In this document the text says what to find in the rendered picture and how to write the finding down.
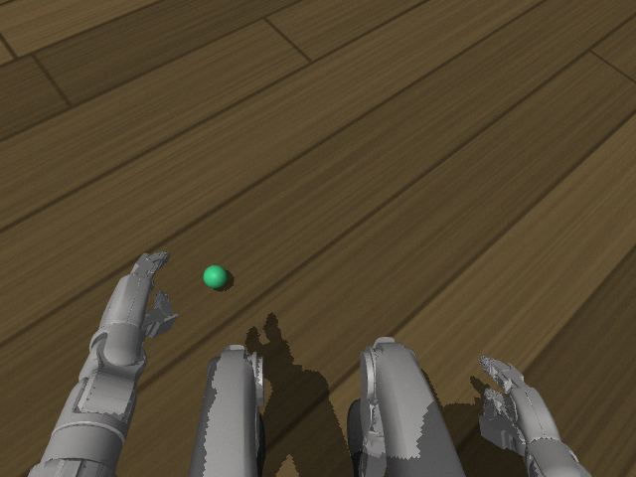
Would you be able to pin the right robot hand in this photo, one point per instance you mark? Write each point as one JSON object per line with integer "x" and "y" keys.
{"x": 525, "y": 416}

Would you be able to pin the right robot arm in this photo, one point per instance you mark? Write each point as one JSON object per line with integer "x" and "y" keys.
{"x": 552, "y": 458}

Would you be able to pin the left robot arm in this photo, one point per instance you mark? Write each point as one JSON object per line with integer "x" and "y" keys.
{"x": 93, "y": 425}

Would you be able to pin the right robot foot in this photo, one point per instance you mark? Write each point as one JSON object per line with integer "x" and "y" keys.
{"x": 355, "y": 436}

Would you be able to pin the ball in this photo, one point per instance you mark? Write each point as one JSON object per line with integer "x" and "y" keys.
{"x": 215, "y": 276}

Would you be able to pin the left robot hand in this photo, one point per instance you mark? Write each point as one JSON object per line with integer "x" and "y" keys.
{"x": 128, "y": 301}

